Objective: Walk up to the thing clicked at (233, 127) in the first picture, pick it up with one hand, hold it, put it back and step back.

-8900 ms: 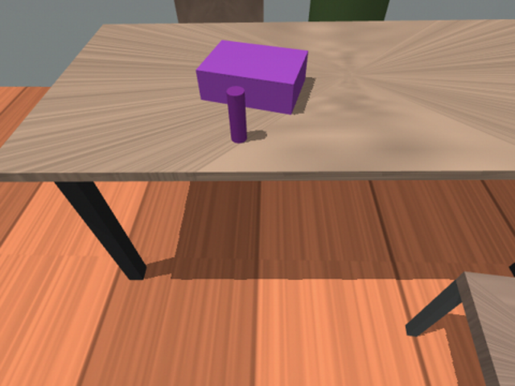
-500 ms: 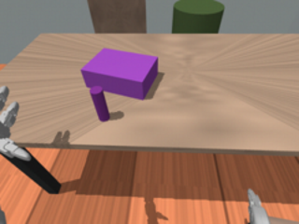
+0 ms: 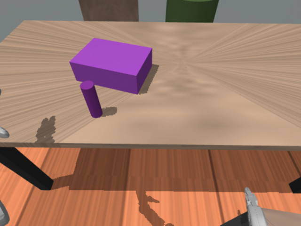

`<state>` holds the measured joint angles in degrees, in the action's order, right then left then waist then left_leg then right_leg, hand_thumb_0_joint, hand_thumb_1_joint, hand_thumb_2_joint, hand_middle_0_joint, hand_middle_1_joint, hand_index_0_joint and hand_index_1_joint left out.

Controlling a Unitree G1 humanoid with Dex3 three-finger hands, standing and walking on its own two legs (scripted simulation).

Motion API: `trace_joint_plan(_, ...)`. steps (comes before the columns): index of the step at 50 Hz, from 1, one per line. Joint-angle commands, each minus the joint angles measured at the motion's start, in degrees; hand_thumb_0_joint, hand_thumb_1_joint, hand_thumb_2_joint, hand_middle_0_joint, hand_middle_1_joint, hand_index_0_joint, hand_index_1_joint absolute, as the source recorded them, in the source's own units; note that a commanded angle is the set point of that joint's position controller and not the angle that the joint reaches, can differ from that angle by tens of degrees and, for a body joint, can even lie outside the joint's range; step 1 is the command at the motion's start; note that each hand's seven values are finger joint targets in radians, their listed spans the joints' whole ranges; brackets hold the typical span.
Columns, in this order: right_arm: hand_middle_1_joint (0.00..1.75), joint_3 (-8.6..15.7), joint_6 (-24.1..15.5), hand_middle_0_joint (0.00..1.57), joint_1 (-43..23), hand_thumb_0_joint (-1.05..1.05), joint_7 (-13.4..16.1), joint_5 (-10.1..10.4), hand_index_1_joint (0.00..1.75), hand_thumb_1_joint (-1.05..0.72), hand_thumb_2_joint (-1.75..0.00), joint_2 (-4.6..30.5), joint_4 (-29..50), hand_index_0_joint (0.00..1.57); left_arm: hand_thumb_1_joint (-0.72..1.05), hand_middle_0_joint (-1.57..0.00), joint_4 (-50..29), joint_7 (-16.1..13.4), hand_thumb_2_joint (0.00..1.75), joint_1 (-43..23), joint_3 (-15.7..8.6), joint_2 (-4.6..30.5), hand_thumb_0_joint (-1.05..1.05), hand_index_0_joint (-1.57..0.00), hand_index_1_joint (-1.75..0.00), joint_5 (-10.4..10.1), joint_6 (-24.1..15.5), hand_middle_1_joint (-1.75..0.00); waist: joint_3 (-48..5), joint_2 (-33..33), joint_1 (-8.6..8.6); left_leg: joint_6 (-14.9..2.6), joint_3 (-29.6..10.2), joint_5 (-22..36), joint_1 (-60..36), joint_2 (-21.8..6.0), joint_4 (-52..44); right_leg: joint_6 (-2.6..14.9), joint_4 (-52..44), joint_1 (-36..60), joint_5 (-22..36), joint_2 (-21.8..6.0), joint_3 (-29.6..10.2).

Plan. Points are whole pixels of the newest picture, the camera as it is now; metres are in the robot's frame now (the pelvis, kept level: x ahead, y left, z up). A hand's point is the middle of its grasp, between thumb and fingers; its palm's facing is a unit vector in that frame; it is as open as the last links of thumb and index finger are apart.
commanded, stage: go down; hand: left
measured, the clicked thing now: (92, 100) +0.48 +0.21 +0.04
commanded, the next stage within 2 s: approach in 1.58 s
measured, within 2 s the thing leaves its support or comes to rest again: neither
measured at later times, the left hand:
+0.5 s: hand out of the picture +0.37 +0.39 +0.16, palm faces +0.18 -0.98 +0.00, open 17.6 cm
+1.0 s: hand out of the picture +0.38 +0.40 +0.15, palm faces +0.19 -0.98 -0.01, open 17.6 cm
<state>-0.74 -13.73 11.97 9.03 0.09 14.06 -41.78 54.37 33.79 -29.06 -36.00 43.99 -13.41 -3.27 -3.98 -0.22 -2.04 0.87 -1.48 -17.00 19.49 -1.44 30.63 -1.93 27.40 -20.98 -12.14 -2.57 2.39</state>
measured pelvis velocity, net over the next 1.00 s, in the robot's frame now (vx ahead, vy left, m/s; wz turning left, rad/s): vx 0.01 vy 0.01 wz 0.00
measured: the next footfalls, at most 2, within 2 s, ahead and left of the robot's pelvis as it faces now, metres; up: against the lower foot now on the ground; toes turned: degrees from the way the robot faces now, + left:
none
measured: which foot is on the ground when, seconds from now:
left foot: down 0.00-1.00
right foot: down 0.00-1.00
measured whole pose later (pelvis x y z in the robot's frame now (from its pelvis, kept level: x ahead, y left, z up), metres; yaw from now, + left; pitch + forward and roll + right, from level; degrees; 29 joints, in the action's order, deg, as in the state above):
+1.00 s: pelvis +0.01 +0.01 -0.01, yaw +0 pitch +12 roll -2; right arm -2.2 -14.0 11.0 10.1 -0.3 14.0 -39.2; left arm 64.7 37.7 -36.8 -38.1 53.8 -10.7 -4.9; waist -6.7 0.4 -4.7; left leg 0.5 -2.1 -21.3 30.0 -1.7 39.1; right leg -2.4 33.6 -30.3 -15.2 -2.3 2.7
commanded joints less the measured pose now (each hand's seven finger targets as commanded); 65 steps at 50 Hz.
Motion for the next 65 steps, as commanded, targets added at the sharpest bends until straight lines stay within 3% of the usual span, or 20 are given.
trace_joint_plan(1, 0.05, 2.1, -3.3, 0.05, -5.6, 0.0, 1.4, 0.0, 0.05, 0.55, -0.05, 8.3, 6.8, 0.05, -0.55, -0.04, -9.9, 0.6, 0.06, -20.3, -3.6, 24.1, 0.0, -0.04, -0.04, -1.4, -4.3, -0.03, -15.0, -7.7, 0.81, -0.78, 0.6, 15.6, -5.4, 2.0, -3.4, 2.36, -1.7, 5.8, 10.2, 2.1, 1.3)
trace_joint_plan(3, 0.05, 2.9, -3.7, 0.05, -6.6, 0.0, 1.7, 0.0, 0.05, 0.55, -0.05, 9.4, 9.0, 0.05, -0.56, -0.05, -10.3, 0.8, 0.07, -21.6, -3.9, 25.5, 0.0, -0.05, -0.05, -0.9, -4.7, -0.04, -18.1, -7.8, 0.09, -0.47, 0.4, 18.7, -7.1, 1.7, -2.7, 2.49, -1.1, 5.7, 12.1, 2.2, 1.3)
trace_joint_plan(13, 0.05, 1.1, -3.5, 0.05, -4.6, 0.0, 1.9, -0.2, 0.05, 0.54, -0.05, 7.4, 6.0, 0.05, -0.58, -0.05, -7.9, 2.8, 0.06, -21.1, -3.8, 26.5, 0.0, -0.04, -0.05, -0.9, -4.7, -0.04, -18.5, -9.4, -0.51, -0.32, 0.1, 24.4, -7.9, 1.2, -0.7, 2.67, -0.1, 3.2, 14.7, 2.5, 1.5)
trace_joint_plan(16, 0.05, 1.8, -3.6, 0.05, -5.0, 0.0, 2.0, -0.2, 0.05, 0.54, -0.05, 8.6, 6.0, 0.05, -0.59, -0.05, -6.7, 2.9, 0.06, -20.0, -5.6, 29.1, 0.0, -0.04, -0.05, -1.0, -4.5, -0.04, -18.6, -8.8, 0.05, -0.49, 0.3, 24.7, -5.9, 1.7, -0.3, 2.61, 0.4, 5.3, 16.3, 2.2, 1.3)
trace_joint_plan(20, 0.05, 2.0, -3.6, 0.05, -5.5, 0.0, 2.3, -0.2, 0.05, 0.54, -0.05, 8.0, 6.8, 0.05, -0.58, -0.05, -6.8, 3.4, 0.07, -23.0, -4.4, 28.7, 0.0, -0.04, -0.06, -0.6, -4.7, -0.04, -18.2, -8.1, -0.77, -1.13, 0.7, 21.6, -4.9, 2.2, 0.3, 2.14, 0.5, 4.5, 15.4, 1.9, 0.9)
trace_joint_plan(21, 0.05, 3.3, -3.7, 0.05, -5.2, 0.0, 2.4, -0.3, 0.05, 0.54, -0.05, 10.0, 7.6, 0.05, -0.59, -0.05, -6.0, 3.2, 0.07, -22.9, -5.4, 29.8, 0.0, -0.04, -0.06, -0.5, -4.7, -0.04, -19.3, -7.6, -1.29, -1.0, 0.5, 22.4, -5.3, 2.0, 0.6, 2.32, 1.0, 4.1, 15.7, 1.9, 0.9)
trace_joint_plan(24, 0.05, 1.5, -3.5, 0.05, -5.1, 0.0, 2.2, -0.3, 0.05, 0.54, -0.06, 8.3, 7.8, 0.05, -0.59, -0.05, -4.4, 3.7, 0.06, -22.4, -4.6, 29.3, 0.0, -0.04, -0.06, -0.2, -4.4, -0.04, -19.3, -8.7, -0.96, -0.67, 0.0, 24.7, -6.0, 1.5, 1.2, 2.59, 1.7, 2.6, 16.1, 2.2, 1.3)
trace_joint_plan(34, 0.05, 2.6, -3.4, 0.05, -3.9, 0.0, 2.2, -0.3, 0.05, 0.54, -0.05, 9.6, 8.5, 0.05, -0.6, -0.05, -3.1, 3.6, 0.07, -25.7, -5.6, 33.1, 0.0, -0.04, -0.06, 0.3, -5.1, -0.05, -19.8, -9.8, -1.39, -0.59, -0.2, 20.6, -2.7, 1.7, 2.2, 2.7, 2.7, 1.3, 12.9, 2.1, 1.3)
trace_joint_plan(37, 0.05, 2.1, -3.4, 0.05, -5.5, 0.0, 2.2, -0.2, 0.05, 0.54, -0.05, 9.0, 9.4, 0.05, -0.6, -0.05, -2.7, 3.6, 0.06, -25.7, -4.3, 32.1, 0.0, -0.05, -0.05, 0.7, -5.2, -0.05, -19.0, -11.1, -1.07, -0.56, 0.0, 18.2, -2.4, 1.8, 2.3, 2.81, 2.9, -0.3, 10.9, 2.2, 1.3)
trace_joint_plan(38, 0.05, 3.5, -3.5, 0.05, -5.1, 0.0, 2.6, -0.4, 0.05, 0.54, -0.05, 10.8, 10.3, 0.05, -0.59, -0.05, -1.8, 3.6, 0.06, -25.6, -5.4, 33.0, 0.0, -0.05, -0.06, 0.5, -5.3, -0.05, -20.4, -9.2, -1.79, -0.74, -0.2, 18.7, -2.3, 1.7, 2.8, 2.62, 3.2, 0.1, 11.6, 2.1, 1.2)
trace_joint_plan(40, 0.05, 1.3, -3.6, 0.05, -4.5, 0.0, 2.2, -0.2, 0.05, 0.54, -0.05, 8.5, 9.7, 0.05, -0.58, -0.05, -2.1, 3.6, 0.05, -26.7, -5.4, 33.6, 0.0, -0.05, -0.05, 0.6, -5.4, -0.04, -20.1, -9.7, -0.96, -0.73, -0.3, 18.3, -0.8, 1.7, 3.1, 2.7, 3.6, 0.3, 11.1, 2.1, 1.2)
trace_joint_plan(42, 0.05, 2.3, -3.4, 0.05, -3.7, 0.0, 2.4, -0.1, 0.05, 0.54, -0.05, 9.3, 9.6, 0.05, -0.6, -0.05, -2.0, 3.8, 0.05, -25.7, -5.8, 34.4, 0.0, -0.05, -0.06, 0.7, -5.4, -0.05, -21.6, -10.6, -1.49, -0.63, -0.5, 20.8, -2.6, 1.5, 3.7, 2.79, 4.1, -0.4, 12.5, 2.2, 1.3)
trace_joint_plan(45, 0.05, 2.2, -3.7, 0.05, -4.5, 0.0, 2.2, -0.5, 0.05, 0.54, -0.05, 9.8, 11.2, 0.05, -0.58, -0.06, -2.2, 4.1, 0.06, -26.5, -5.2, 33.7, 0.0, -0.05, -0.06, 0.9, -5.5, -0.05, -22.4, -11.2, -1.7, -0.26, -0.7, 23.8, -3.5, 1.1, 4.8, 2.88, 4.8, -1.5, 13.4, 2.3, 1.4)
trace_joint_plan(47, 0.05, 0.4, -3.3, 0.05, -4.0, 0.0, 1.9, -0.3, 0.05, 0.54, -0.05, 7.2, 9.2, 0.05, -0.57, -0.05, -2.4, 4.2, 0.06, -26.5, -4.7, 33.2, 0.0, -0.05, -0.06, 1.0, -5.4, -0.05, -21.6, -12.3, -1.23, -0.39, -0.5, 23.3, -2.5, 1.3, 5.1, 2.81, 4.9, -1.9, 13.3, 2.2, 1.2)
trace_joint_plan(50, 0.05, 2.4, -3.4, 0.05, -2.4, 0.0, 2.2, -0.5, 0.05, 0.54, -0.05, 9.6, 9.4, 0.05, -0.58, -0.06, -3.2, 4.3, 0.05, -26.6, -3.9, 31.9, 0.0, -0.05, -0.06, 0.6, -5.1, -0.05, -22.5, -12.6, -2.08, -0.07, -0.9, 23.6, -4.8, 0.8, 5.2, 2.9, 5.1, -4.0, 12.1, 2.5, 1.6)
trace_joint_plan(55, 0.05, 1.7, -3.3, 0.05, -1.3, 0.0, 1.7, -0.4, 0.05, 0.54, -0.05, 9.5, 10.8, 0.05, -0.58, -0.05, -4.1, 3.7, 0.06, -24.6, -6.3, 33.9, 0.0, -0.04, -0.06, 0.4, -5.0, -0.05, -21.8, -11.5, -0.67, 0.12, -1.3, 24.5, -2.6, 0.6, 5.4, 3.18, 5.7, -3.4, 11.8, 2.7, 1.9)
trace_joint_plan(58, 0.05, 3.0, -3.5, 0.05, -2.1, 0.0, 1.9, -0.2, 0.05, 0.54, -0.05, 10.5, 12.8, 0.05, -0.54, -0.04, -5.7, 3.5, 0.06, -24.1, -6.9, 34.2, 0.0, -0.04, -0.05, 0.4, -4.9, -0.05, -22.4, -11.4, -0.49, -0.15, -0.7, 23.1, -2.5, 1.2, 5.4, 3.0, 5.8, -1.9, 12.0, 2.6, 1.5)
trace_joint_plan(61, 0.05, 1.5, -3.8, 0.05, -3.0, 0.0, 2.0, -0.1, 0.05, 0.53, -0.06, 9.0, 14.4, 0.05, -0.56, -0.04, -6.0, 3.4, 0.07, -25.4, -6.6, 33.2, 0.0, -0.04, -0.06, 0.4, -4.5, -0.05, -23.0, -11.5, -1.06, -0.2, -0.8, 25.1, -3.8, 0.9, 5.9, 2.81, 6.0, -2.3, 13.0, 2.5, 1.5)
trace_joint_plan(63, 0.05, 0.7, -3.4, 0.05, -2.4, 0.0, 1.9, 0.0, 0.05, 0.54, -0.06, 8.3, 13.3, 0.05, -0.56, -0.05, -5.5, 3.4, 0.07, -26.1, -4.1, 30.2, 0.0, -0.04, -0.06, 0.3, -3.7, -0.05, -21.6, -11.5, -1.71, -0.34, -0.7, 25.5, -3.6, 0.9, 6.0, 2.89, 6.0, -3.2, 13.3, 2.5, 1.4)
trace_joint_plan(65, 0.05, 2.8, -3.5, 0.05, -2.5, 0.0, 2.2, -0.2, 0.05, 0.53, -0.05, 10.5, 14.0, 0.05, -0.56, -0.05, -4.0, 3.3, 0.06, -25.0, -3.7, 30.4, 0.0, -0.04, -0.06, 0.8, -3.2, -0.05, -21.6, -11.1, -2.24, -0.32, -0.9, 26.0, -4.1, 0.8, 6.2, 2.94, 6.2, -3.9, 13.6, 2.5, 1.5)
